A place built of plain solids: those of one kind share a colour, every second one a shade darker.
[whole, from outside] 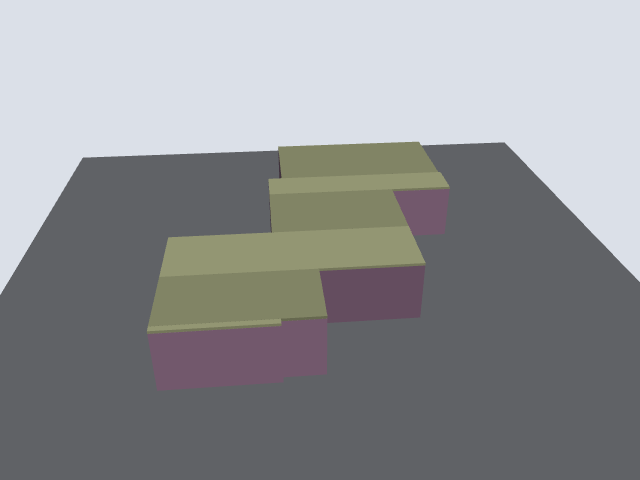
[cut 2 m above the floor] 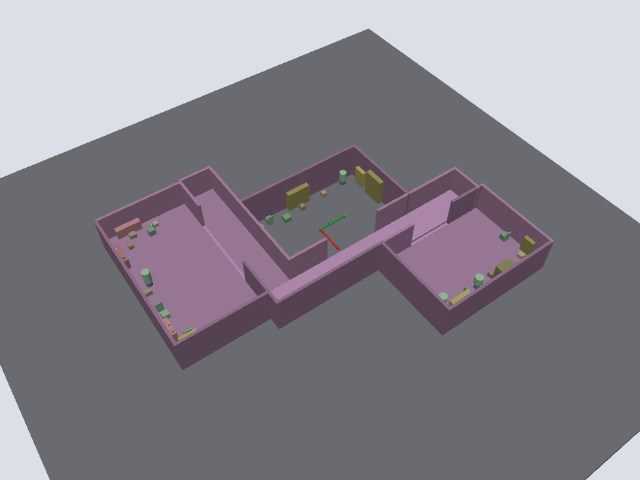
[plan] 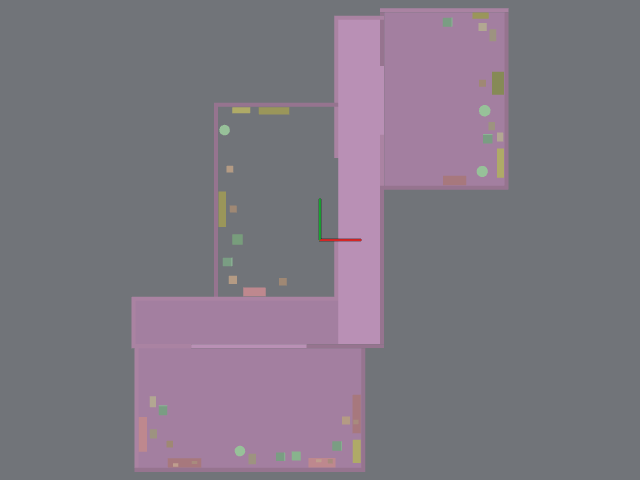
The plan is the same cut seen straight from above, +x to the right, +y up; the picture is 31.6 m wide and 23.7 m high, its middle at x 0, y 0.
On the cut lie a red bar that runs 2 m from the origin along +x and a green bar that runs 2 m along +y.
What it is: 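A storey of a split-level house; a hall and three lower rooms open beside it; the rooms' floors lie 0.74 m, 0.166 m and not at all below the hall's; a bare drop, one riser, a flush line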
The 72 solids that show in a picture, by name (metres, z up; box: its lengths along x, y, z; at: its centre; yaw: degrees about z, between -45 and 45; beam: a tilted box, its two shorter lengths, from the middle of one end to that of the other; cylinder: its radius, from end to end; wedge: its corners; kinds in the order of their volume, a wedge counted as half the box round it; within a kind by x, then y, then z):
{
 "floor_1": {"box": [10.01, 2.14, 0.79], "at": [-4.1, -4.07, 0.35]},
 "floor_2": {"box": [5.67, 0.2, 0.79], "at": [-3.5, -5.24, 0.35]},
 "floor_3": {"box": [11.0, 5.91, 0.79], "at": [-3.46, -8.29, 0.35]},
 "floor_4": {"box": [2.06, 16.02, 0.79], "at": [1.94, 2.87, 0.35]},
 "floor_5": {"box": [0.2, 3.39, 0.63], "at": [3.07, 6.9, 0.26]},
 "floor_6": {"box": [5.94, 8.57, 0.63], "at": [6.14, 6.97, 0.26]},
 "wall_1": {"box": [0.2, 2.14, 3.65], "at": [-9.21, -4.07, 1.77]},
 "wall_2": {"box": [0.2, 5.91, 3.65], "at": [-9.07, -8.29, 1.77]},
 "wall_3": {"box": [2.97, 0.2, 3.65], "at": [-7.82, -5.24, 1.77]},
 "wall_4": {"box": [0.2, 9.38, 3.65], "at": [-5.13, 1.89, 1.77]},
 "wall_5": {"box": [10.21, 0.2, 3.65], "at": [-4.2, -2.9, 1.77]},
 "wall_6": {"box": [11.4, 0.2, 3.65], "at": [-3.46, -11.35, 1.77]},
 "wall_7": {"box": [6.14, 0.2, 3.65], "at": [-2.16, 6.68, 1.77]},
 "wall_8": {"box": [0.2, 2.75, 3.65], "at": [0.81, -1.43, 1.77]},
 "wall_9": {"box": [0.2, 2.53, 3.65], "at": [0.81, 5.32, 1.77]},
 "wall_10": {"box": [0.2, 4.1, 3.65], "at": [0.81, 8.83, 1.77]},
 "wall_11": {"box": [3.83, 0.2, 3.65], "at": [1.25, -5.24, 1.77]},
 "wall_12": {"box": [2.46, 0.2, 3.65], "at": [1.94, 10.98, 1.77]},
 "wall_13": {"box": [0.2, 5.91, 3.65], "at": [2.14, -8.29, 1.77]},
 "wall_14": {"box": [0.2, 7.62, 3.65], "at": [3.07, -1.33, 1.77]},
 "wall_15": {"box": [0.2, 2.52, 3.65], "at": [3.07, 3.94, 1.77]},
 "wall_16": {"box": [0.2, 2.29, 3.65], "at": [3.07, 9.73, 1.77]},
 "wall_17": {"box": [6.34, 0.2, 3.65], "at": [6.14, 2.58, 1.77]},
 "wall_18": {"box": [6.34, 0.2, 3.65], "at": [6.14, 11.35, 1.77]},
 "wall_19": {"box": [0.2, 8.57, 3.65], "at": [9.21, 6.97, 1.77]},
 "roof_1": {"box": [11.4, 6.11, 0.16], "at": [-3.46, -8.39, 3.68]},
 "roof_2": {"box": [12.47, 2.54, 0.16], "at": [-3.07, -4.07, 3.68]},
 "roof_3": {"box": [8.4, 5.28, 0.16], "at": [-1.03, -0.16, 3.68]},
 "roof_4": {"box": [14.54, 4.3, 0.16], "at": [2.04, 4.63, 3.68]},
 "roof_5": {"box": [8.6, 4.3, 0.16], "at": [5.01, 8.93, 3.68]},
 "roof_6": {"box": [6.34, 0.37, 0.16], "at": [6.14, 11.26, 3.68]},
 "case_1": {"box": [0.37, 1.75, 1.63], "at": [-4.83, 1.52, 0.76]},
 "case_2": {"box": [0.89, 0.31, 1.47], "at": [-3.89, 6.41, 0.68]},
 "case_3": {"box": [1.51, 0.36, 2.11], "at": [-2.27, 6.38, 1.0]},
 "case_4": {"box": [0.4, 1.15, 1.61], "at": [1.82, -10.44, 1.55]},
 "case_5": {"box": [0.81, 0.3, 1.2], "at": [7.93, 11.08, 1.18]},
 "case_6": {"box": [0.35, 1.45, 1.98], "at": [8.91, 3.8, 1.57]},
 "sideboard_1": {"box": [0.4, 1.72, 0.74], "at": [-8.74, -9.59, 1.11]},
 "sideboard_2": {"box": [1.65, 0.45, 0.84], "at": [-6.69, -11.0, 1.16]},
 "sideboard_3": {"box": [1.11, 0.44, 0.92], "at": [-3.23, -2.56, 0.41]},
 "sideboard_4": {"box": [1.33, 0.47, 0.84], "at": [0.1, -11.0, 1.16]},
 "sideboard_5": {"box": [0.41, 1.91, 0.89], "at": [1.81, -8.59, 1.19]},
 "sideboard_6": {"box": [1.15, 0.47, 0.75], "at": [6.64, 2.94, 0.95]},
 "wardrobe_1": {"box": [0.6, 1.14, 1.94], "at": [8.79, 7.74, 1.54]},
 "bush_1": {"cylinder": 0.26, "from": [-4.71, 5.43, 0.35], "to": [-4.71, 5.43, 1.09]},
 "bush_2": {"cylinder": 0.26, "from": [-3.95, -10.42, 1.13], "to": [-3.95, -10.42, 2.07]},
 "bush_3": {"cylinder": 0.28, "from": [8.01, 3.38, 0.86], "to": [8.01, 3.38, 1.93]},
 "bush_4": {"cylinder": 0.28, "from": [8.13, 6.38, 1.06], "to": [8.13, 6.38, 1.63]},
 "chair_1": {"box": [0.43, 0.44, 0.45], "at": [-7.75, -8.43, 0.97]},
 "chair_2": {"box": [0.43, 0.42, 0.48], "at": [-4.59, -1.08, 0.19]},
 "chair_3": {"box": [0.05, 0.42, 0.82], "at": [-4.35, -1.08, 0.36]},
 "chair_4": {"box": [0.41, 0.42, 0.4], "at": [-1.97, -10.7, 0.94]},
 "chair_5": {"box": [0.06, 0.42, 0.79], "at": [-1.74, -10.7, 1.14]},
 "chair_6": {"box": [0.44, 0.48, 0.47], "at": [0.83, -10.17, 0.98]},
 "chair_7": {"box": [0.43, 0.46, 0.43], "at": [6.28, 10.75, 0.79]},
 "chair_8": {"box": [0.47, 0.43, 0.44], "at": [8.28, 4.97, 0.8]},
 "toybox_1": {"box": [0.31, 0.54, 0.29], "at": [-8.25, -7.98, 0.89]},
 "toybox_2": {"box": [0.37, 0.46, 0.31], "at": [-8.23, -9.57, 0.9]},
 "toybox_3": {"box": [0.36, 0.52, 0.33], "at": [-3.35, -10.82, 0.91]},
 "toybox_4": {"box": [0.41, 0.4, 0.27], "at": [8.03, 10.52, 0.71]},
 "toybox_5": {"box": [0.32, 0.41, 0.35], "at": [8.48, 5.62, 0.75]},
 "toybox_6": {"box": [0.33, 0.6, 0.36], "at": [8.53, 10.11, 0.76]},
 "toybox_7": {"box": [0.3, 0.44, 0.37], "at": [8.89, 5.09, 0.76]},
 "basket_1": {"box": [0.33, 0.33, 0.31], "at": [-7.42, -10.08, 0.9]},
 "basket_2": {"box": [0.33, 0.33, 0.45], "at": [-4.45, 3.5, 0.17]},
 "basket_3": {"box": [0.41, 0.41, 0.45], "at": [-4.3, -1.97, 0.17]},
 "basket_4": {"box": [0.35, 0.35, 0.43], "at": [-4.29, 1.53, 0.16]},
 "basket_5": {"box": [0.38, 0.38, 0.44], "at": [-1.83, -2.06, 0.17]},
 "basket_6": {"box": [0.39, 0.39, 0.35], "at": [1.28, -8.91, 0.92]},
 "basket_7": {"box": [0.35, 0.35, 0.38], "at": [8.02, 7.74, 0.77]},
 "pouf_1": {"box": [0.52, 0.52, 0.43], "at": [-4.08, 0.03, 0.16]},
 "pouf_2": {"box": [0.44, 0.45, 0.4], "at": [-1.17, -10.66, 0.94]}
}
